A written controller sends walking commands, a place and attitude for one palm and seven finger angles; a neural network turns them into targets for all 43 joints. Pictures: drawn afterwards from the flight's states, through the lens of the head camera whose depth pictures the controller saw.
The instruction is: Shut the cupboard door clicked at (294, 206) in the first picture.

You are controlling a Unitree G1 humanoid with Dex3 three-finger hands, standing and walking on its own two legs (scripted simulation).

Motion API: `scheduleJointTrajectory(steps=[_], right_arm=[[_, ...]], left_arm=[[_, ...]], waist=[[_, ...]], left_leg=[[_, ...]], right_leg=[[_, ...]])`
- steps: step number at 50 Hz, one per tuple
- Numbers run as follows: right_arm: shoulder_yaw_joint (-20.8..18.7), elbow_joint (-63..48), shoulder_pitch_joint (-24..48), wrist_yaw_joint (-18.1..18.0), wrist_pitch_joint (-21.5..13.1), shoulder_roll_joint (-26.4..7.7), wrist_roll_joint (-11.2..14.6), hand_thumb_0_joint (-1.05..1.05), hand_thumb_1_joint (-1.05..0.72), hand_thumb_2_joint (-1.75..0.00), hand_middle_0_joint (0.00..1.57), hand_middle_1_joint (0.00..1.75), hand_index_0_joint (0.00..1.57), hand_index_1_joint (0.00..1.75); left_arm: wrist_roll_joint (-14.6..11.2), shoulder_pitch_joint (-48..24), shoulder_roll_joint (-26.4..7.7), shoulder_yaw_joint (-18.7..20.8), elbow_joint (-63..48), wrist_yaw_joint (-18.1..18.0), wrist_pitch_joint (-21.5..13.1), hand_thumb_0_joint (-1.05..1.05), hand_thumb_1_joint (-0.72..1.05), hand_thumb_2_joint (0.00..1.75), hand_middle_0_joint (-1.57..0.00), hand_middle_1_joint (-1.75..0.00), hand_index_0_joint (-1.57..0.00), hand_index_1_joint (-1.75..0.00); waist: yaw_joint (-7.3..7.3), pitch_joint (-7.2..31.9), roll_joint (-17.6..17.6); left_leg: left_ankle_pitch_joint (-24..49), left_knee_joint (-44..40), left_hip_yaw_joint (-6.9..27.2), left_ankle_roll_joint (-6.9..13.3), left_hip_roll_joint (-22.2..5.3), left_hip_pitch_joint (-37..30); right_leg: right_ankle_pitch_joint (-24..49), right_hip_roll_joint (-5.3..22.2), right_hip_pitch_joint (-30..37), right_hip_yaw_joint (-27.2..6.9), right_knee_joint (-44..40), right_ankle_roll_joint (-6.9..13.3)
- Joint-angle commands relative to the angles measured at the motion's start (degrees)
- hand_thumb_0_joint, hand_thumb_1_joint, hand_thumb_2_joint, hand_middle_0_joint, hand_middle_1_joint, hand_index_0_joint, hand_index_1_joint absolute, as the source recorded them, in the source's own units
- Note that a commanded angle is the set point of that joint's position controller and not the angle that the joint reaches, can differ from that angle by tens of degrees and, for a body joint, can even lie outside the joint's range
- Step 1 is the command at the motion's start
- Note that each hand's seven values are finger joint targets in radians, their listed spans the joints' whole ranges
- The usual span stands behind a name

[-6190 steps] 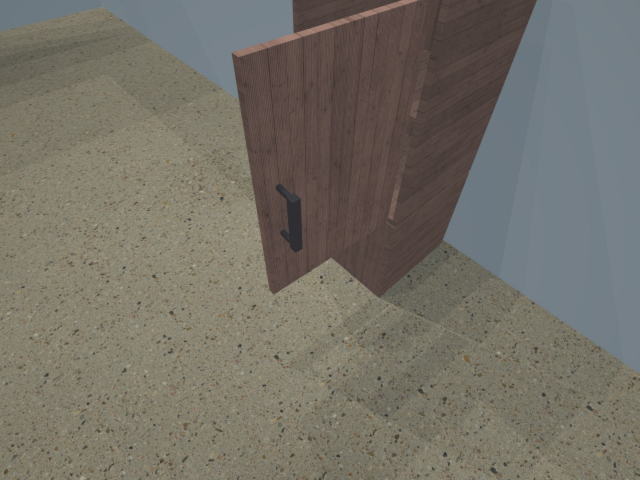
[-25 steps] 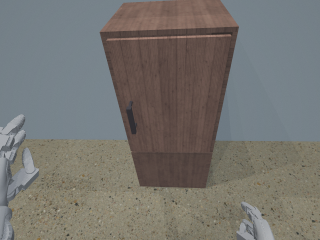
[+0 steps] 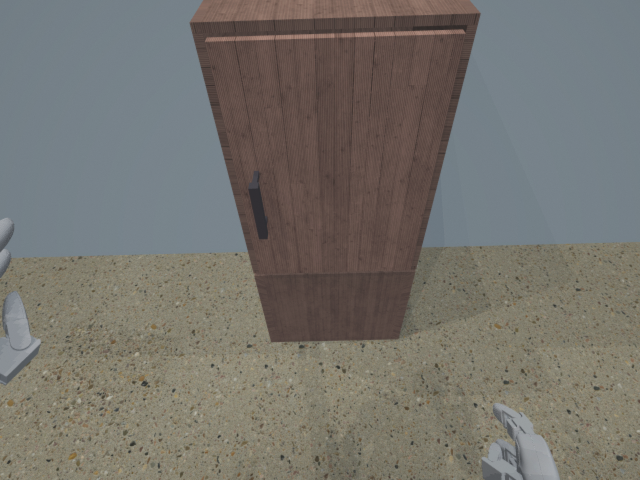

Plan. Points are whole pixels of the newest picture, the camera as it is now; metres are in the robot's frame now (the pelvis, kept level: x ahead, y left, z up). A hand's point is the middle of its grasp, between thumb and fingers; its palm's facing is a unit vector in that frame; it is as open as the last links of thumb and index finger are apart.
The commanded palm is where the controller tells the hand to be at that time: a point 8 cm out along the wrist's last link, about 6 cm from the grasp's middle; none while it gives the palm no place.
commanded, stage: step back with the hand held close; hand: left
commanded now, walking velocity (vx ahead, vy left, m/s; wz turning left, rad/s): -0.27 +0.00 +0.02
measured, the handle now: (259, 206) +0.65 +0.17 -0.08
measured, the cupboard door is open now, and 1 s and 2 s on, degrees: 0 0 0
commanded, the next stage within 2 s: stop stepping back and stand still in 0.62 s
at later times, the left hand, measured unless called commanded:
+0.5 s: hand out of the picture +0.06 +0.30 +0.16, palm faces +0.54 -0.73 -0.41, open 7.4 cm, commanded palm +0.01 +0.33 +0.18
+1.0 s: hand out of the picture -0.01 +0.29 +0.17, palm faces +0.44 -0.80 -0.40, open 7.4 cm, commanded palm -0.07 +0.32 +0.18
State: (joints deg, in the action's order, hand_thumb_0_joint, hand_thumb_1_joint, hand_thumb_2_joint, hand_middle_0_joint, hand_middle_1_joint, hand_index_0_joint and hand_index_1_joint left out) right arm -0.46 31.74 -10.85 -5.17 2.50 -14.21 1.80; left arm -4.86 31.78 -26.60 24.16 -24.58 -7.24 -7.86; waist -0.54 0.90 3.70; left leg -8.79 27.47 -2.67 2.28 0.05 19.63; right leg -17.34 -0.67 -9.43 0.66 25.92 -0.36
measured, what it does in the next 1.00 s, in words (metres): walks backwards: right foot, then left foot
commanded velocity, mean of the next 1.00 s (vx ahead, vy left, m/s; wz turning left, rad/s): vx -0.16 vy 0.00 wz -0.05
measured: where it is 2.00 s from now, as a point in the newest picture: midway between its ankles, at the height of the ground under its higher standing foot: outside the picture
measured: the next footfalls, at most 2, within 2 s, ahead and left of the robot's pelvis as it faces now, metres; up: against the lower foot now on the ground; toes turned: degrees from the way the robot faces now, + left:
right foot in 0.80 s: -0.23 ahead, -0.04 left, +0.00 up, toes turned -3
left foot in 0.90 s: -0.05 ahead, +0.10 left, +0.00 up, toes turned +2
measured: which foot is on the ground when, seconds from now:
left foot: down 0.00-0.80, up 0.82-0.88, down 0.90-1.00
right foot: down 0.00-0.52, up 0.54-0.78, down 0.80-1.00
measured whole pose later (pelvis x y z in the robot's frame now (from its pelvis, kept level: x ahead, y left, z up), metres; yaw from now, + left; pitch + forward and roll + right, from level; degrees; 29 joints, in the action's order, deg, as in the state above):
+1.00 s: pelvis -0.22 +0.02 -0.02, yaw -1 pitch -1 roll -1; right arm 1.1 38.2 -14.7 -4.2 -4.7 -11.7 1.2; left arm -4.5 29.1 -25.8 25.3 -26.9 -8.7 -8.9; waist -1.5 3.7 -1.0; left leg -5.8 32.1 -4.4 4.1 0.5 26.0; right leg -27.3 -1.3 -6.0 0.6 35.6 -0.4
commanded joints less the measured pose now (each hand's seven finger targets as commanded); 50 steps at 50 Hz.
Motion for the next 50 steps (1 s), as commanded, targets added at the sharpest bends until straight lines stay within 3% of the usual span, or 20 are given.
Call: scheduleJointTrajectory(steps=[1,7,14,16,19,21,23,24,26,28,31,35,38,40,41,43,44,46,48,50], right_arm=[[-2.4,-9.05,5.09,-0.76,-3.6,-7.0,-0.17,0.0,-0.9,-0.9,0.2,0.3,0.2,0.3],[-2.2,-9.63,5.94,-1.13,-6.43,-8.12,-0.71,0.0,-0.9,-0.9,0.2,0.3,0.2,0.3],[-3.02,-9.08,4.45,-0.02,-8.7,-7.3,-1.22,0.0,-0.9,-0.9,0.2,0.3,0.2,0.3],[-3.08,-8.63,3.38,0.34,-9.08,-6.24,-1.28,0.0,-0.9,-0.9,0.2,0.3,0.2,0.3],[-3.58,-5.46,0.84,0.68,-9.01,-5.56,-1.57,0.0,-0.9,-0.9,0.2,0.3,0.2,0.3],[-3.3,-3.9,0.28,0.47,-8.74,-4.76,-1.86,0.0,-0.9,-0.9,0.2,0.3,0.2,0.3],[-2.51,-4.07,1.3,-0.19,-8.99,-5.37,-1.74,0.0,-0.9,-0.9,0.2,0.3,0.2,0.3],[-2.15,-4.49,2.52,-0.79,-9.58,-6.27,-1.5,0.0,-0.9,-0.9,0.2,0.3,0.2,0.3],[-2.21,-5.18,4.75,-1.87,-10.83,-7.07,-1.58,0.0,-0.9,-0.9,0.2,0.3,0.2,0.3],[-3.16,-4.96,4.08,-0.82,-11.5,-6.86,-1.84,0.0,-0.9,-0.9,0.2,0.3,0.2,0.3],[-3.88,-6.11,4.73,1.23,-11.28,-5.79,-2.36,0.0,-0.9,-0.9,0.2,0.3,0.2,0.3],[-3.36,-5.94,5.28,2.62,-11.81,-5.11,-2.14,0.0,-0.9,-0.9,0.2,0.3,0.2,0.3],[-2.58,-3.87,2.21,2.87,-11.4,-4.03,-1.97,0.0,-0.9,-0.9,0.2,0.3,0.2,0.3],[-2.23,-1.83,1.7,2.38,-10.71,-3.9,-2.34,0.0,-0.9,-0.9,0.2,0.3,0.2,0.3],[-1.76,-1.98,2.13,1.98,-10.73,-3.48,-2.54,0.0,-0.9,-0.9,0.2,0.3,0.2,0.3],[-2.15,-3.34,1.69,1.02,-10.53,-4.03,-0.84,0.0,-0.9,-0.9,0.2,0.3,0.2,0.3],[-2.27,-3.72,1.41,0.4,-10.25,-4.81,-0.63,0.0,-0.9,-0.9,0.2,0.3,0.2,0.3],[-1.51,-3.64,2.01,-0.1,-10.44,-5.48,-0.14,0.0,-0.9,-0.9,0.2,0.3,0.2,0.3],[-0.97,-3.15,2.8,0.26,-10.58,-5.38,-0.54,0.0,-0.9,-0.9,0.2,0.3,0.2,0.3],[-1.1,-4.18,4.56,-0.06,-9.79,-5.84,-1.32,0.0,-0.9,-0.9,0.2,0.3,0.2,0.3]], left_arm=[[-0.31,0.16,-8.51,6.5,-8.62,-1.4,-4.0,0.0,0.9,0.9,-0.2,-0.3,-0.2,-0.3],[1.95,-3.69,-8.55,7.74,-12.64,-1.78,-6.91,0.0,0.9,0.9,-0.2,-0.3,-0.2,-0.3],[1.95,-0.6,-9.03,10.28,-15.54,-1.54,-8.67,0.0,0.9,0.9,-0.2,-0.3,-0.2,-0.3],[1.28,0.85,-8.61,9.57,-16.48,-1.56,-8.74,0.0,0.9,0.9,-0.2,-0.3,-0.2,-0.3],[0.81,-1.1,-8.53,7.68,-15.31,-2.66,-8.7,0.0,0.9,0.9,-0.2,-0.3,-0.2,-0.3],[1.61,-5.48,-7.53,5.45,-14.59,-3.48,-8.02,0.0,0.9,0.9,-0.2,-0.3,-0.2,-0.3],[1.71,-11.25,-8.23,4.43,-14.33,-3.67,-7.67,0.0,0.9,0.9,-0.2,-0.3,-0.2,-0.3],[1.61,-12.94,-8.38,4.33,-14.51,-3.5,-7.84,0.0,0.9,0.9,-0.2,-0.3,-0.2,-0.3],[2.46,-15.14,-8.15,5.94,-14.16,-3.51,-8.37,0.0,0.9,0.9,-0.2,-0.3,-0.2,-0.3],[3.14,-12.82,-8.78,8.44,-12.8,-2.65,-9.64,0.0,0.9,0.9,-0.2,-0.3,-0.2,-0.3],[1.98,-8.26,-8.07,8.79,-17.71,-1.2,-9.67,0.0,0.9,0.9,-0.2,-0.3,-0.2,-0.3],[-0.48,-0.17,-9.68,10.66,-19.83,-1.33,-8.85,0.0,0.9,0.9,-0.2,-0.3,-0.2,-0.3],[-0.88,-0.23,-9.18,9.88,-19.46,-1.05,-9.71,0.0,0.9,0.9,-0.2,-0.3,-0.2,-0.3],[0.01,-1.86,-13.58,13.21,-18.34,-2.42,-9.51,0.0,0.9,0.9,-0.2,-0.3,-0.2,-0.3],[-0.02,-4.63,-14.63,13.24,-18.22,-2.93,-9.43,0.0,0.9,0.9,-0.2,-0.3,-0.2,-0.3],[0.19,-4.19,-10.8,10.01,-15.31,-2.81,-6.24,0.0,0.9,0.9,-0.2,-0.3,-0.2,-0.3],[0.2,-4.32,-9.86,9.21,-16.15,-2.66,-4.96,0.0,0.9,0.9,-0.2,-0.3,-0.2,-0.3],[0.08,-4.58,-8.09,7.3,-13.84,-2.19,-3.6,0.0,0.9,0.9,-0.2,-0.3,-0.2,-0.3],[0.03,-4.98,-8.6,7.57,-9.18,-2.35,-3.6,0.0,0.9,0.9,-0.2,-0.3,-0.2,-0.3],[0.61,-5.36,-10.46,8.99,-12.16,-2.52,-3.2,0.0,0.9,0.9,-0.2,-0.3,-0.2,-0.3]], waist=[[0.48,5.77,-0.63],[1.12,2.98,7.09],[1.18,5.76,6.35],[0.75,6.81,0.9],[-0.66,4.91,-10.4],[-1.69,3.49,-12.82],[-1.94,-0.3,-8.82],[-1.22,-2.14,-1.46],[0.7,-2.97,11.86],[0.68,3.97,11.52],[1.36,7.45,8.93],[1.91,10.4,10.89],[0.71,10.35,4.33],[0.77,9.11,-9.23],[0.22,9.51,-10.19],[-0.68,12.25,-11.99],[-1.51,13.54,-6.1],[-1.64,11.45,4.53],[-0.43,5.64,5.49],[0.22,-1.74,7.49]], left_leg=[[4.4,-5.3,5.31,0.19,-4.84,-6.31],[-28.72,-17.83,13.24,3.28,-8.75,16.35],[-30.74,-13.41,11.0,2.16,-7.47,18.14],[-25.88,-6.59,7.72,0.13,-4.4,10.79],[-13.28,15.46,2.78,-3.15,0.38,-7.21],[-11.49,19.9,3.36,-2.95,-0.06,-9.53],[-10.22,8.12,5.32,-1.98,-1.44,-7.12],[-11.27,-1.58,9.27,-0.62,-4.33,-2.87],[-21.19,-16.26,20.77,3.94,-15.32,15.65],[-37.43,-21.58,22.03,6.16,-19.08,22.65],[-27.97,-19.34,17.37,5.08,-17.32,17.14],[-21.85,-18.51,10.68,-0.23,-14.31,5.69],[-13.14,-6.34,2.67,-5.37,-7.54,-4.52],[-7.85,15.8,0.11,-5.21,-2.12,-9.18],[-7.25,18.19,0.23,-4.36,-2.9,-6.2],[3.98,11.38,0.4,-2.04,-1.99,-5.6],[14.28,7.17,0.53,-0.76,-1.74,-12.56],[19.09,1.97,6.74,2.22,-6.09,-16.97],[-5.24,-8.73,15.42,2.53,-10.6,-9.87],[-32.72,-20.19,15.85,-2.84,-9.55,8.26]], right_leg=[[10.94,1.73,-3.42,-0.53,-3.95,-0.67],[3.95,-3.03,11.18,0.15,6.25,-1.13],[0.42,-3.01,9.67,-1.1,7.42,0.77],[-5.37,0.04,0.75,-5.04,0.91,2.78],[-11.84,11.56,-23.62,-17.23,-12.21,7.67],[-5.63,14.54,-27.23,-17.0,-11.67,7.92],[-4.25,8.6,-26.36,-10.79,-6.07,3.72],[-6.18,2.94,-23.73,-7.01,-0.97,1.09],[-3.52,-4.03,-6.53,-1.58,17.64,-1.1],[-6.48,-5.65,5.11,-2.49,30.46,-0.94],[-9.04,-5.44,2.73,-0.92,31.86,0.02],[-14.84,-5.63,0.49,2.82,13.86,1.69],[-10.64,-0.09,-4.05,-1.07,-9.78,3.76],[-0.35,14.69,-16.47,-15.17,-14.63,8.19],[14.13,16.81,-11.89,-11.38,-10.85,9.29],[31.27,10.06,-2.14,-5.56,0.41,5.22],[34.26,6.56,-3.15,-1.65,5.71,2.13],[19.8,0.36,-7.96,1.33,11.13,-1.72],[-5.72,-1.47,-10.23,0.47,7.24,-1.4],[-12.97,-3.84,-0.65,3.65,3.81,1.5]])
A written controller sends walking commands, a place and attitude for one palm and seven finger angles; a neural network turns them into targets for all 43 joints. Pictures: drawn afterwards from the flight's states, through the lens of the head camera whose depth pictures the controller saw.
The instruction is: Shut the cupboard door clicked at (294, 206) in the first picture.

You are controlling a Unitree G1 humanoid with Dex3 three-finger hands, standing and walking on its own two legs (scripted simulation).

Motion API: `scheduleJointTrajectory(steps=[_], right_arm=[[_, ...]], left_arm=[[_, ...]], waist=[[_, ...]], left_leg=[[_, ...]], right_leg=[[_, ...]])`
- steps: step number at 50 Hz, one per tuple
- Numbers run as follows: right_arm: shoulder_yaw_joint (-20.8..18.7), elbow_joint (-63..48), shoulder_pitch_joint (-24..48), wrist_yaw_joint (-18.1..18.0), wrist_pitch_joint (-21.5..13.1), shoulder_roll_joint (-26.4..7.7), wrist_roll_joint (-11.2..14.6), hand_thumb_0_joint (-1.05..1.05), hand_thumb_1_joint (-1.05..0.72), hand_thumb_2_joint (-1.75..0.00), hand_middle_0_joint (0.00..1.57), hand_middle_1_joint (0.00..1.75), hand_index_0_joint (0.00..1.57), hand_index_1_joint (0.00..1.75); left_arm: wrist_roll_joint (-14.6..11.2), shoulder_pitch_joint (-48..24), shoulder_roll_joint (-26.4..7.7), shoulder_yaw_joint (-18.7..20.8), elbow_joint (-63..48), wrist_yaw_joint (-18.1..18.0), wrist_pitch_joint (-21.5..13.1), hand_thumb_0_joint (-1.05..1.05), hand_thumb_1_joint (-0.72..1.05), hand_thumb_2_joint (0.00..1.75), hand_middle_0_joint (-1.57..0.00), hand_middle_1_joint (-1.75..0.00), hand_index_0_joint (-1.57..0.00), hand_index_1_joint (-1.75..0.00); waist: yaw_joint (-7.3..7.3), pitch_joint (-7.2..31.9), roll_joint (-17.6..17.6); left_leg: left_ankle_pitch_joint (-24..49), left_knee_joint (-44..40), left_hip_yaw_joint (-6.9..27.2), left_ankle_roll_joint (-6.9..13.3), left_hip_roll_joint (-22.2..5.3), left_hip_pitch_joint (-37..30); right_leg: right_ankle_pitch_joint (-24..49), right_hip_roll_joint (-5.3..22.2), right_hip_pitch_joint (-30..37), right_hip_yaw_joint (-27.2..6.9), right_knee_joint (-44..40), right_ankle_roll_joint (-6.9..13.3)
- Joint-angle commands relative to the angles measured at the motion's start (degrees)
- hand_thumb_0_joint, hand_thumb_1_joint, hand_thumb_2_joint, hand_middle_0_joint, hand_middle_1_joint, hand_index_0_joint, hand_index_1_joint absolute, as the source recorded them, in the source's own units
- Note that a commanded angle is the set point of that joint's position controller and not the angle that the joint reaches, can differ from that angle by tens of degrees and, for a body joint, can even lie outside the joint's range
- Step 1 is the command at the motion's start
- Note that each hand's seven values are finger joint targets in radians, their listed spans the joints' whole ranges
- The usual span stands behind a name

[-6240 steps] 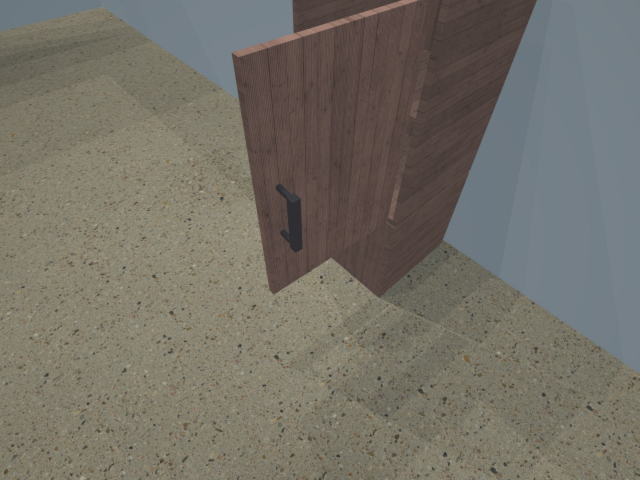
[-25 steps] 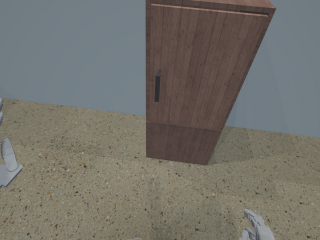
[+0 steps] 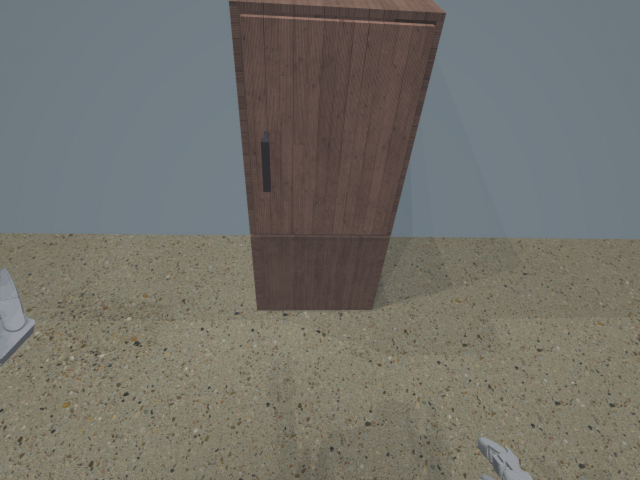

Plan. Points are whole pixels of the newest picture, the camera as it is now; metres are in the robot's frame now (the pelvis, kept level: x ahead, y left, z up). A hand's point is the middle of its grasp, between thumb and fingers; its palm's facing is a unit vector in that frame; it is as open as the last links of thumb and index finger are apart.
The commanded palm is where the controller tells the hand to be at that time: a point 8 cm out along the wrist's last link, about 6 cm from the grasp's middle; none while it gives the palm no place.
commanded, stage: stop stepping back and stand still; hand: left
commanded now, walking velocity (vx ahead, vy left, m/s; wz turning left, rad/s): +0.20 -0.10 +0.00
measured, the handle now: (266, 162) +0.86 +0.16 -0.06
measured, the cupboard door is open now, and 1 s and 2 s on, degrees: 0 0 0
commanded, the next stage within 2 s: let the arm hang, fingers relaxed in 0.52 s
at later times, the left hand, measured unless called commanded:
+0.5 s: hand out of the picture +0.15 +0.28 +0.18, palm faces +0.47 -0.76 -0.45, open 7.4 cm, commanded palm +0.08 +0.32 +0.20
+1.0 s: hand out of the picture +0.02 +0.21 -0.16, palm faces +0.13 -0.98 -0.16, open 6.8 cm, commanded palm none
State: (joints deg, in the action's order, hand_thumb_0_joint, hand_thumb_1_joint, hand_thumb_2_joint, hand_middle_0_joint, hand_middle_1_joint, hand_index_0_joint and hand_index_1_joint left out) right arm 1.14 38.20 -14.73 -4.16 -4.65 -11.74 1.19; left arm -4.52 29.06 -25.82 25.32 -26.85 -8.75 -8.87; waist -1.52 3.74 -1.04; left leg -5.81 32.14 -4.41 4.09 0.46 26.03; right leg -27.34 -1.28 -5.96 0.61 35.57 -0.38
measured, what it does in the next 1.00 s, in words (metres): steps on the spot: left foot, then left foot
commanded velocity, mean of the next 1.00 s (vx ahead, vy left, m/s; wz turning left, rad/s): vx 0.07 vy -0.03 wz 0.00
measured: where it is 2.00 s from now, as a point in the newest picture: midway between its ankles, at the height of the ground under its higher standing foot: outside the picture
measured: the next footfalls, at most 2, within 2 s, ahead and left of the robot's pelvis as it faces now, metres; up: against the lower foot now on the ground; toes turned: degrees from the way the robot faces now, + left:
left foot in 0.30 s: +0.04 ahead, +0.14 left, +0.00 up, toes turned +6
left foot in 0.76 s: +0.03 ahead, +0.16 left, +0.00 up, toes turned +8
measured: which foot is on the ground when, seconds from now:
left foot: down 0.00-0.10, up 0.12-0.28, down 0.30-0.52, up 0.54-0.74, down 0.76-1.00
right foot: down 0.00-1.00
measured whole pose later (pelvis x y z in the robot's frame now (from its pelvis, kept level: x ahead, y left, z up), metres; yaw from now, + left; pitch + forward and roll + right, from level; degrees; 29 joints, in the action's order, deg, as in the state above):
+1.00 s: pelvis -0.03 +0.03 +0.01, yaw +4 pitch -1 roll +0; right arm 1.0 52.7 -13.6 -0.6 1.2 -10.1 -1.7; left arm 0.5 16.0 -10.9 1.9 48.3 -1.8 1.3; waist 0.1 -3.0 -3.9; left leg -13.8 31.4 -2.9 -0.5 -2.6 16.0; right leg -18.7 -0.1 -10.0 6.7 30.1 2.1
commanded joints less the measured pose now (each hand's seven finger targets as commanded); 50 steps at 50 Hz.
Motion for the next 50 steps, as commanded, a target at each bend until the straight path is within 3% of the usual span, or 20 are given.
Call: scheduleJointTrajectory(steps=[1,3,4,5,6,9,13,14,16,19,24,27,30,31,32,35,37,40,45,50], right_arm=[[-2.74,-11.23,8.09,-1.08,-2.44,-7.83,-0.8,0.0,-0.9,-0.9,0.2,0.3,0.2,0.3],[-3.15,-12.03,7.04,-0.58,-2.09,-7.34,-1.02,0.0,-0.9,-0.9,0.2,0.3,0.2,0.3],[-3.71,-11.64,6.6,-0.2,-1.85,-6.65,-0.8,0.0,-0.9,-0.9,0.2,0.3,0.2,0.3],[-4.81,-10.88,7.09,-0.08,-1.52,-7.35,-0.7,0.0,-0.9,-0.9,0.2,0.3,0.2,0.3],[-4.75,-9.62,6.79,0.05,-0.97,-7.79,-0.78,0.0,-0.9,-0.9,0.2,0.3,0.2,0.3],[-3.0,-9.59,5.53,0.22,-2.0,-6.26,-1.07,0.0,-0.9,-0.9,0.2,0.3,0.2,0.3],[-3.99,-7.92,4.14,-1.76,-3.92,-7.32,-1.28,0.0,-0.9,-0.9,0.2,0.3,0.2,0.3],[-4.69,-8.26,3.36,-2.13,-4.32,-8.83,-1.23,0.0,-0.9,-0.9,0.2,0.3,0.2,0.3],[-4.41,-10.36,3.74,-2.14,-4.12,-9.93,-0.87,0.0,-0.9,-0.9,0.2,0.3,0.2,0.3],[-3.8,-9.36,4.93,-1.49,-4.51,-7.54,-1.38,0.0,-0.9,-0.9,0.2,0.3,0.2,0.3],[-3.12,-10.3,6.72,0.18,-4.41,-6.81,-1.38,0.0,-0.9,-0.9,0.2,0.3,0.2,0.3],[-3.52,-9.98,6.36,0.78,-2.56,-5.76,-1.5,0.0,-0.9,-0.9,0.2,0.3,0.2,0.3],[-3.18,-9.24,5.8,0.86,-1.94,-5.94,-1.33,0.0,-0.9,-0.9,0.2,0.3,0.2,0.3],[-4.72,-0.55,8.87,6.11,-3.54,-9.13,-1.9,0.0,-0.9,-0.9,0.2,0.3,0.2,0.3],[-3.74,-1.2,5.31,5.65,-0.58,-4.81,-1.08,0.0,-0.9,-0.9,0.2,0.3,0.2,0.3],[-2.34,-1.23,0.97,5.59,2.49,-4.3,-1.48,0.0,-0.9,-0.9,0.2,0.3,0.2,0.3],[-2.95,-2.02,1.88,4.92,2.61,-9.42,-2.4,0.0,-0.9,-0.9,0.2,0.3,0.2,0.3],[-2.49,-0.69,6.04,4.14,4.16,-7.98,-3.21,0.0,-0.9,-0.9,0.2,0.3,0.2,0.3],[-2.14,7.87,2.91,3.33,4.29,-6.95,-2.81,0.0,-0.9,-0.9,0.2,0.3,0.2,0.3],[-2.44,12.52,1.23,2.5,4.62,-4.61,-2.65,0.0,-0.9,-0.9,0.2,0.3,0.2,0.3]], left_arm=[[0.46,-2.96,-9.34,6.25,-11.1,-0.79,-2.27,0.0,0.9,0.9,-0.2,-0.3,-0.2,-0.3],[0.32,-0.05,-9.45,6.27,-12.38,-0.84,-2.52,0.0,0.9,0.9,-0.2,-0.3,-0.2,-0.3],[0.56,1.77,-10.39,6.64,-13.75,-0.86,-2.79,0.0,0.9,0.9,-0.2,-0.3,-0.2,-0.3],[0.17,1.83,-12.65,8.6,-16.95,-1.27,-3.27,0.0,0.9,0.9,-0.2,-0.3,-0.2,-0.3],[0.6,0.37,-11.67,7.58,-17.05,-1.74,-3.43,0.0,0.9,0.9,-0.2,-0.3,-0.2,-0.3],[1.92,-2.35,-10.49,7.35,-13.61,-2.26,-5.45,0.0,0.9,0.9,-0.2,-0.3,-0.2,-0.3],[2.66,-7.46,-7.08,3.52,-7.44,-3.38,-5.32,0.0,0.9,0.9,-0.2,-0.3,-0.2,-0.3],[2.42,-8.5,-6.89,3.03,-8.63,-3.44,-5.37,0.0,0.9,0.9,-0.2,-0.3,-0.2,-0.3],[2.21,-7.83,-7.22,3.16,-11.23,-3.32,-5.55,0.0,0.9,0.9,-0.2,-0.3,-0.2,-0.3],[1.9,-5.16,-9.15,6.15,-11.9,-2.31,-5.33,0.0,0.9,0.9,-0.2,-0.3,-0.2,-0.3],[2.13,0.11,-9.04,6.46,-16.68,-2.14,-4.84,0.0,0.9,0.9,-0.2,-0.3,-0.2,-0.3],[1.77,0.46,-9.57,7.31,-13.48,-2.49,-3.54,0.0,0.9,0.9,-0.2,-0.3,-0.2,-0.3],[1.63,1.12,-8.98,7.79,-8.59,-2.94,-4.4,0.0,0.9,0.9,-0.2,-0.3,-0.2,-0.3],[7.93,-5.01,5.45,-15.9,30.27,5.01,4.52,0.0,0.9,0.9,-0.2,-0.3,-0.2,-0.3],[7.06,-3.06,7.06,-17.18,31.64,7.09,7.63,0.0,0.9,0.9,-0.2,-0.3,-0.2,-0.3],[5.63,-8.23,7.94,-20.0,36.55,8.04,8.68,0.0,0.9,0.9,-0.2,-0.3,-0.2,-0.3],[5.34,-7.19,8.81,-21.83,42.25,8.08,8.73,0.0,0.9,0.9,-0.2,-0.3,-0.2,-0.3],[6.57,-10.4,5.41,-21.66,52.22,8.13,8.33,0.0,0.9,0.9,-0.2,-0.3,-0.2,-0.3],[5.33,-11.03,5.68,-22.36,67.64,7.33,8.29,0.0,0.9,0.9,-0.2,-0.3,-0.2,-0.3],[5.35,-10.27,8.54,-22.23,76.24,7.17,8.44,0.0,0.9,0.9,-0.2,-0.3,-0.2,-0.3]], waist=[[1.05,-5.64,12.34],[1.32,-2.88,9.67],[1.33,-1.9,-0.43],[1.82,-3.44,-10.23],[1.26,-8.32,-11.43],[0.38,-6.71,-0.42],[0.26,-3.68,4.0],[-0.11,-3.11,8.91],[-0.28,-3.82,19.54],[0.14,-2.49,9.94],[1.26,-0.4,8.46],[1.68,-3.72,-9.9],[0.76,-3.88,-2.63],[-0.42,-5.47,1.16],[0.02,-1.02,0.32],[-1.05,-1.64,-7.21],[1.13,2.65,-8.07],[1.86,-1.25,-17.8],[1.47,1.42,6.41],[1.58,-1.37,12.25]], left_leg=[[-36.95,-25.05,14.57,-7.39,-8.32,6.08],[-30.58,-14.29,5.99,-10.12,-2.98,4.3],[-20.96,3.84,0.66,-8.17,0.7,-2.18],[-16.57,23.38,3.23,-7.11,1.73,-1.98],[-14.96,32.51,5.99,-6.23,-0.25,6.59],[-14.93,19.34,5.92,-4.58,-5.71,7.38],[-12.08,-0.65,-0.83,-3.08,-1.69,-14.73],[-17.21,-5.51,4.8,-1.69,-4.63,-18.52],[-23.83,-16.41,28.64,4.85,-18.72,-19.33],[-33.07,-20.44,24.95,4.66,-17.54,-6.72],[-30.68,-10.83,7.59,-0.87,-10.32,2.66],[-21.02,18.66,1.6,-4.43,-1.47,8.61],[-18.96,23.05,5.02,-5.08,-3.31,10.61],[-23.6,24.52,1.16,-4.86,-7.82,15.06],[-24.46,17.15,3.47,-5.28,-4.13,4.17],[1.24,0.83,1.32,-4.76,-1.49,-8.52],[21.5,2.02,9.85,-0.85,-9.01,-15.31],[0.74,3.78,4.66,-2.94,-3.99,-9.5],[13.19,-2.16,4.57,-2.93,-5.51,-16.91],[6.17,-6.01,5.49,-2.54,-6.62,-15.98]], right_leg=[[-3.87,-3.98,-0.95,5.32,-6.99,2.52],[-5.64,-0.44,-1.48,2.46,-14.19,5.13],[-14.89,7.21,-11.45,-8.24,-21.65,8.4],[-21.86,18.43,-20.65,-24.49,-29.13,14.33],[-17.12,22.52,-20.52,-25.78,-30.17,16.39],[0.99,16.93,-11.5,-12.4,-21.38,11.63],[-3.05,9.48,-16.79,-4.16,-13.16,6.91],[-2.54,7.46,-19.36,-3.68,-6.76,5.32],[-2.58,0.0,-25.19,1.88,9.24,0.67],[0.18,1.05,-16.05,0.22,14.24,0.49],[4.63,1.21,0.76,1.63,-7.27,2.1],[-11.52,18.92,-5.83,-29.74,-25.29,12.01],[13.75,19.06,-2.05,-23.39,-20.28,13.0],[45.64,23.7,-1.67,-4.16,-7.7,10.81],[50.79,16.2,-5.71,-7.49,-4.51,10.21],[41.22,10.04,-10.31,1.12,-0.77,4.2],[29.5,7.3,-13.55,1.85,1.6,1.06],[30.43,10.47,-9.86,-5.02,-10.15,2.69],[32.2,8.05,-4.07,-2.75,-8.72,2.09],[23.27,6.9,-2.45,-1.74,-14.14,3.06]])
